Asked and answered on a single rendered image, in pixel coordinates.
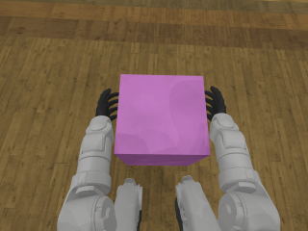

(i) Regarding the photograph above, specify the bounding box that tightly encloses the left robot thigh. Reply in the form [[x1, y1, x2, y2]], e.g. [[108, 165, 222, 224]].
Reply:
[[114, 182, 142, 231]]

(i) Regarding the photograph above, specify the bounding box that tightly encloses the robot right hand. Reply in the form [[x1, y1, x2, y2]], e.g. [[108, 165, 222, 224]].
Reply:
[[204, 86, 227, 121]]

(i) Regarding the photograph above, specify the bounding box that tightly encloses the left robot forearm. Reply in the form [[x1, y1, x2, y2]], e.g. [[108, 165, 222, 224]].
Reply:
[[57, 115, 115, 231]]

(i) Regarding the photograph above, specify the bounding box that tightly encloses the right robot forearm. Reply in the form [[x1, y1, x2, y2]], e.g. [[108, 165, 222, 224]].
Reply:
[[209, 113, 281, 228]]

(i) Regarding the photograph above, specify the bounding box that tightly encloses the robot left hand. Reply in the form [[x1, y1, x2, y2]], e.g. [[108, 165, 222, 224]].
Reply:
[[95, 88, 119, 121]]

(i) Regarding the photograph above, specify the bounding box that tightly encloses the robot thigh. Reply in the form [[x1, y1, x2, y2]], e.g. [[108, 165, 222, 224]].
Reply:
[[114, 182, 142, 231], [175, 179, 221, 231]]

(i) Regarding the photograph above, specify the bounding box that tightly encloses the carton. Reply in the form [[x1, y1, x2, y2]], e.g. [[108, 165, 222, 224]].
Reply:
[[114, 74, 211, 167]]

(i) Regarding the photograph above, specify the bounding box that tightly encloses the right robot thigh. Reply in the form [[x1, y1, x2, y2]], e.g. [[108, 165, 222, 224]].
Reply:
[[175, 179, 221, 231]]

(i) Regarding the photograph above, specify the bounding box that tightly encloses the left robot upper arm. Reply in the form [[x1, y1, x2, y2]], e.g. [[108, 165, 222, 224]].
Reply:
[[58, 194, 117, 231]]

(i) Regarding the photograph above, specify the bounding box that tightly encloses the right robot upper arm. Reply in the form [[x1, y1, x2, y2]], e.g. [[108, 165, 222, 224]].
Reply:
[[218, 191, 280, 231]]

